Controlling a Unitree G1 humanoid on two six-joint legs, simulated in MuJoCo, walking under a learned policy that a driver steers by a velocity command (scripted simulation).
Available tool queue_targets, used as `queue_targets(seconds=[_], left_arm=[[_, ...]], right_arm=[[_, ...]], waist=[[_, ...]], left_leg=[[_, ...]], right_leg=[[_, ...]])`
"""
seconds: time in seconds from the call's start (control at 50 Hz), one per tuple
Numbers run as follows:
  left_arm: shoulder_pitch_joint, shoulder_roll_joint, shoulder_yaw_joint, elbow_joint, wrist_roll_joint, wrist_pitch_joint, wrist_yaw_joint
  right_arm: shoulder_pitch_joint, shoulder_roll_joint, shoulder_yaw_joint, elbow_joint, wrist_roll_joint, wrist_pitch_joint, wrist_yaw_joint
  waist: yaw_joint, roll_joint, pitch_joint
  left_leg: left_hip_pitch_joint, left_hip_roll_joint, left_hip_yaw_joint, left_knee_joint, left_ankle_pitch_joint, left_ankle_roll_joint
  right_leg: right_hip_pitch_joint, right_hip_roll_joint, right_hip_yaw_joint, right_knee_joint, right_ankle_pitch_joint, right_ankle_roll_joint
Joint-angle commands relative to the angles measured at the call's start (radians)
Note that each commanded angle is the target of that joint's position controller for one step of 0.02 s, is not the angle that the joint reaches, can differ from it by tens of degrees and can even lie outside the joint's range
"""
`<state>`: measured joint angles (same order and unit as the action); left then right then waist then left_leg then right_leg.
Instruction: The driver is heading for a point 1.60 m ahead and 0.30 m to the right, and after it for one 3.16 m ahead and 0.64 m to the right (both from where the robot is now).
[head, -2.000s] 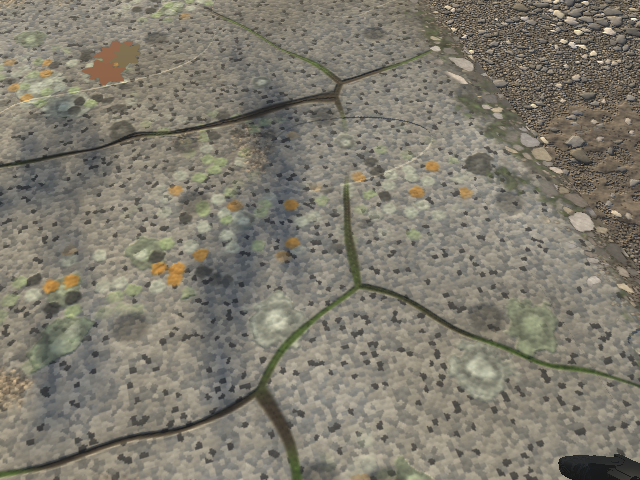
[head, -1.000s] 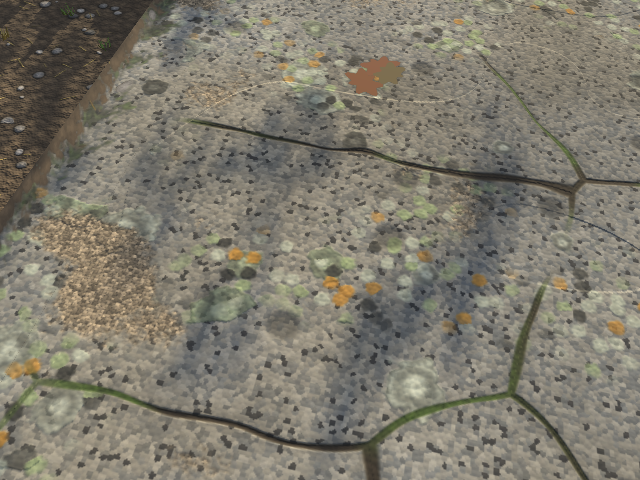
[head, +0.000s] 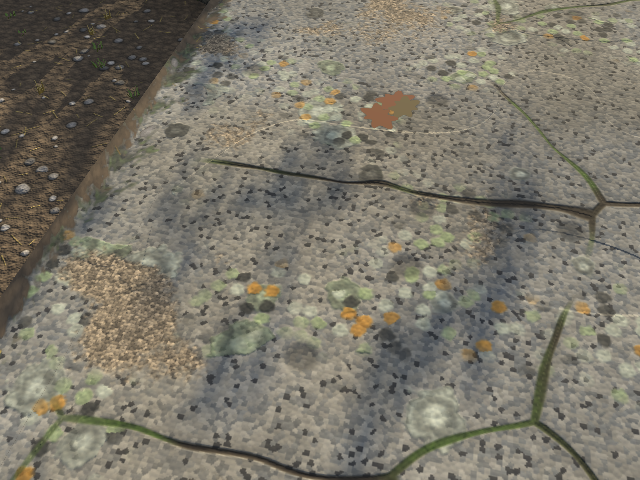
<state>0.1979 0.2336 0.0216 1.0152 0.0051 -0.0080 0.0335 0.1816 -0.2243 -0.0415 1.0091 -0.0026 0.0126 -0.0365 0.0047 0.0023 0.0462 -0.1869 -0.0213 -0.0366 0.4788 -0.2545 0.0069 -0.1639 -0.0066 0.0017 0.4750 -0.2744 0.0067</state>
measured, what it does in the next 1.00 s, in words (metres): walks ahead: right foot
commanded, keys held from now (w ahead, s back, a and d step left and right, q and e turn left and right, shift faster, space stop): no key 0.04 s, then w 0.96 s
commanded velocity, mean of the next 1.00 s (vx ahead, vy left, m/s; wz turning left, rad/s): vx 0.36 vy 0.00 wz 0.00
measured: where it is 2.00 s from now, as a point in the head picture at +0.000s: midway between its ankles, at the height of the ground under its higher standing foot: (333, 315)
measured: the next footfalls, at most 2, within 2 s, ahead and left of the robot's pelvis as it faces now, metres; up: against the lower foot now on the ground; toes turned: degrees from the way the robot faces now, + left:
right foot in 0.74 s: +0.44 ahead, -0.11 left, +0.00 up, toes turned -2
left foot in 1.30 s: +0.73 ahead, +0.13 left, +0.00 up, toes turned +2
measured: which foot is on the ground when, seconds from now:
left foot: down 0.00-0.76, up 0.78-1.00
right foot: down 0.00-0.38, up 0.40-0.72, down 0.74-1.00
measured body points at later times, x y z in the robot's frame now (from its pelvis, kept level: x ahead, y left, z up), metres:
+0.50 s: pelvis +0.11 +0.02 +0.00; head +0.12 +0.03 +0.45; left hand +0.20 +0.28 -0.14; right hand +0.06 -0.23 -0.14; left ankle +0.01 +0.12 -0.74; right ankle +0.09 -0.11 -0.65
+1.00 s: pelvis +0.38 -0.04 +0.01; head +0.39 -0.04 +0.46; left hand +0.41 +0.22 -0.13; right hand +0.49 -0.31 -0.12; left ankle +0.44 +0.13 -0.66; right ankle +0.40 -0.11 -0.74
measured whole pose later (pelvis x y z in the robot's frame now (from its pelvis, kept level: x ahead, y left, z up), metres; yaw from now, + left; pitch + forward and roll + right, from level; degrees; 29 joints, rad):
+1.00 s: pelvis +0.38 -0.04 +0.01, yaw +0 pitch +0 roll -2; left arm 0.30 0.24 0.04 0.97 0.01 -0.10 -0.03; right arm 0.18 -0.27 -0.05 0.92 0.01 -0.08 -0.02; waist 0.04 0.04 0.02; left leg -0.61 0.13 -0.05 1.06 -0.21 0.03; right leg -0.16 0.09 -0.06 0.29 -0.13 -0.09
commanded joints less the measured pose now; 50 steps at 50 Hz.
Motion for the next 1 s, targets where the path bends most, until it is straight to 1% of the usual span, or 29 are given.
queue_targets(seconds=[0.02, 0.04, 0.08, 0.14, 0.2, 0.24, 0.3, 0.34, 0.36, 0.38, 0.4, 0.42, 0.44, 0.46, 0.5, 0.58, 0.62, 0.66, 0.7, 0.74, 0.76, 0.78, 0.8, 0.82, 0.84, 0.86, 0.88, 0.92, 1.0], left_arm=[[0.017, 0.107, 0.017, -0.019, 0.0, -0.008, 0.005], [0.02, 0.106, 0.017, -0.014, 0.0, -0.008, 0.005], [0.046, 0.106, 0.019, 0.004, -0.009, -0.003, 0.01], [0.045, 0.119, 0.023, -0.013, -0.02, -0.017, 0.014], [0.1, 0.123, 0.029, -0.005, -0.03, -0.056, 0.001], [0.157, 0.148, 0.038, 0.006, -0.035, -0.072, -0.008], [0.154, 0.191, 0.049, -0.004, -0.039, -0.077, -0.017], [0.021, 0.167, 0.043, -0.059, -0.041, -0.077, -0.022], [-0.069, 0.133, 0.033, -0.108, -0.04, -0.089, -0.027], [-0.085, 0.108, 0.029, -0.141, -0.025, -0.115, -0.031], [-0.057, 0.115, 0.031, -0.133, -0.029, -0.125, -0.036], [-0.04, 0.107, 0.03, -0.129, -0.052, -0.127, -0.045], [-0.048, 0.093, 0.026, -0.131, -0.063, -0.124, -0.052], [-0.08, 0.088, 0.026, -0.145, -0.057, -0.123, -0.054], [-0.112, 0.07, 0.026, -0.168, -0.036, -0.115, -0.062], [-0.268, 0.017, -0.003, -0.245, -0.022, -0.102, -0.072], [-0.307, 0.052, 0.003, -0.273, -0.031, -0.094, -0.069], [-0.31, 0.092, 0.015, -0.286, -0.037, -0.091, -0.07], [-0.219, 0.138, 0.039, -0.268, -0.036, -0.091, -0.069], [0.062, 0.197, 0.078, -0.183, -0.042, -0.078, -0.059], [0.218, 0.265, 0.093, -0.15, -0.029, -0.071, -0.05], [0.252, 0.285, 0.089, -0.126, -0.009, -0.076, -0.067], [0.191, 0.188, 0.065, -0.132, -0.016, -0.082, -0.071], [0.085, 0.157, 0.055, -0.148, -0.02, -0.092, -0.071], [-0.002, 0.146, 0.049, -0.165, -0.013, -0.101, -0.074], [-0.045, 0.129, 0.045, -0.168, -0.002, -0.108, -0.079], [-0.06, 0.11, 0.038, -0.162, 0.009, -0.113, -0.08], [-0.044, 0.098, 0.033, -0.142, 0.001, -0.115, -0.081], [0.041, 0.158, 0.046, -0.11, 0.0, -0.112, -0.051]], right_arm=[[0.005, -0.106, -0.017, -0.015, 0.001, -0.009, -0.003], [0.006, -0.105, -0.016, -0.008, 0.001, -0.009, -0.004], [0.029, -0.107, -0.018, 0.013, 0.009, -0.006, -0.006], [0.026, -0.115, -0.021, 0.004, 0.018, -0.026, -0.005], [0.028, -0.094, -0.018, -0.001, 0.028, -0.072, 0.011], [-0.007, -0.067, -0.012, -0.019, 0.031, -0.097, 0.025], [-0.005, -0.046, -0.004, -0.03, 0.034, -0.123, 0.039], [0.165, -0.074, -0.016, 0.037, 0.037, -0.129, 0.044], [0.31, -0.147, -0.042, 0.092, 0.039, -0.132, 0.043], [0.477, -0.26, -0.077, 0.134, 0.036, -0.125, 0.045], [0.443, -0.178, -0.047, 0.119, 0.014, -0.125, 0.052], [0.382, -0.121, -0.028, 0.098, 0.001, -0.127, 0.053], [0.344, -0.104, -0.019, 0.081, 0.001, -0.127, 0.054], [0.32, -0.094, -0.009, 0.076, 0.009, -0.121, 0.055], [0.3, -0.061, 0.009, 0.068, 0.009, -0.104, 0.047], [0.25, -0.129, 0.007, 0.027, 0.002, -0.099, 0.012], [0.297, -0.17, -0.006, 0.043, 0.015, -0.109, 0.007], [0.303, -0.169, -0.013, 0.049, 0.027, -0.11, 0.007], [0.289, -0.186, -0.023, 0.043, 0.015, -0.097, 0.009], [0.267, -0.173, -0.02, 0.026, -0.004, -0.073, 0.013], [0.297, -0.118, -0.001, 0.0, -0.025, -0.072, 0.017], [0.448, 0.045, 0.038, 0.011, -0.002, -0.093, 0.033], [0.349, -0.076, 0.013, 0.004, 0.025, -0.121, 0.042], [0.23, -0.137, -0.005, -0.04, 0.051, -0.136, 0.043], [0.176, -0.141, -0.006, -0.054, 0.046, -0.142, 0.034], [0.16, -0.135, -0.014, -0.056, 0.033, -0.137, 0.026], [0.189, -0.117, -0.016, -0.054, 0.027, -0.124, 0.024], [0.204, -0.088, -0.017, -0.056, 0.024, -0.101, 0.019], [0.041, -0.107, -0.025, -0.123, 0.005, -0.09, 0.012]], waist=[[-0.001, -0.002, -0.019], [-0.001, -0.001, -0.018], [-0.003, -0.002, -0.025], [-0.002, -0.005, 0.092], [0.012, -0.028, 0.091], [0.03, -0.088, 0.08], [-0.001, -0.172, 0.097], [-0.097, -0.123, 0.073], [-0.152, 0.032, 0.037], [-0.194, 0.274, -0.038], [-0.152, 0.225, -0.044], [-0.108, 0.124, -0.003], [-0.086, 0.08, 0.016], [-0.074, 0.043, 0.053], [-0.053, 0.063, 0.063], [-0.058, 0.08, 0.103], [-0.054, 0.103, 0.109], [-0.031, 0.101, 0.104], [0.03, 0.123, 0.009], [0.166, 0.126, -0.16], [0.186, -0.026, -0.292], [0.085, -0.326, -0.455], [0.109, -0.203, -0.329], [0.084, -0.139, -0.159], [0.049, -0.024, -0.096], [0.015, -0.008, -0.061], [-0.02, -0.042, -0.066], [-0.042, -0.064, -0.047], [-0.015, -0.037, 0.017]], left_leg=[[0.016, 0.04, -0.037, -0.075, 0.164, 0.019], [0.016, 0.039, -0.036, -0.076, 0.162, 0.019], [-0.002, 0.009, -0.011, -0.066, -0.133, 0.034], [-0.14, 0.028, -0.052, -0.063, -0.459, 0.079], [-0.183, 0.046, -0.07, -0.009, -0.379, 0.093], [-0.247, 0.014, -0.019, 0.079, -0.279, 0.081], [-0.23, 0.007, 0.049, 0.137, -0.159, 0.092], [0.005, 0.011, 0.022, -0.011, -0.096, 0.111], [0.224, 0.084, -0.147, -0.09, -0.004, 0.149], [0.512, 0.259, -0.451, -0.178, 0.172, 0.233], [0.536, 0.357, -0.563, -0.186, 0.316, 0.27], [0.508, 0.363, -0.496, -0.172, 0.349, 0.269], [0.493, 0.348, -0.414, -0.187, 0.364, 0.258], [0.465, 0.332, -0.336, -0.216, 0.393, 0.236], [0.353, 0.268, -0.217, -0.277, 0.42, 0.188], [0.032, 0.165, -0.054, -0.406, 0.353, 0.166], [0.058, 0.202, -0.06, -0.443, 0.34, 0.166], [0.16, 0.234, -0.05, -0.405, 0.431, 0.149], [0.263, 0.254, -0.032, -0.257, 0.758, 0.12], [0.191, 0.202, 0.013, 0.111, 0.911, 0.078], [-0.052, 0.131, 0.036, 0.442, 0.538, 0.059], [-0.349, -0.062, -0.041, 0.785, -0.279, 0.017], [-0.444, -0.013, -0.127, 0.901, -0.295, 0.045], [-0.504, 0.037, -0.087, 0.909, -0.199, 0.064], [-0.451, 0.093, -0.071, 0.859, -0.097, 0.068], [-0.401, 0.129, -0.06, 0.808, -0.042, 0.065], [-0.338, 0.157, -0.069, 0.774, -0.012, 0.064], [-0.316, 0.173, -0.054, 0.704, -0.012, 0.052], [-0.474, 0.196, -0.037, 0.503, 0.143, 0.002]], right_leg=[[-0.037, -0.026, 0.026, -0.084, 0.131, -0.013], [-0.037, -0.026, 0.026, -0.085, 0.13, -0.013], [-0.051, 0.002, 0.004, -0.072, -0.135, -0.031], [-0.159, -0.027, 0.07, -0.075, -0.451, -0.086], [-0.12, -0.086, 0.165, -0.086, -0.431, -0.135], [-0.037, -0.156, 0.292, -0.161, -0.448, -0.186], [-0.031, -0.278, 0.459, -0.241, -0.35, -0.249], [-0.15, -0.191, 0.292, -0.115, -0.09, -0.181], [-0.314, -0.061, 0.104, 0.135, 0.145, -0.107], [-0.577, 0.058, -0.043, 0.502, 0.102, -0.028], [-0.709, 0.053, 0.032, 0.674, -0.252, -0.031], [-0.772, 0.0, 0.081, 0.785, -0.244, -0.055], [-0.824, -0.034, 0.071, 0.824, -0.185, -0.07], [-0.864, -0.069, 0.048, 0.794, -0.128, -0.075], [-0.783, -0.103, 0.003, 0.694, -0.03, -0.058], [-0.444, -0.043, -0.081, 0.265, 0.251, -0.007], [-0.37, -0.021, -0.072, 0.156, 0.304, -0.019], [-0.355, -0.013, -0.048, 0.071, 0.32, -0.049], [-0.24, 0.024, -0.055, 0.074, 0.276, -0.084], [0.099, 0.042, -0.066, 0.091, 0.223, -0.137], [0.396, -0.164, 0.19, 0.111, 0.152, -0.197], [0.612, -0.384, 0.722, -0.102, -0.152, -0.365], [0.498, -0.341, 0.781, -0.223, -0.259, -0.313], [0.327, -0.322, 0.615, -0.241, -0.207, -0.272], [0.163, -0.29, 0.489, -0.267, -0.069, -0.254], [0.046, -0.254, 0.384, -0.286, 0.045, -0.243], [-0.018, -0.222, 0.317, -0.312, 0.081, -0.235], [-0.081, -0.199, 0.246, -0.356, 0.099, -0.247], [-0.07, -0.205, 0.197, -0.411, 0.114, -0.264]])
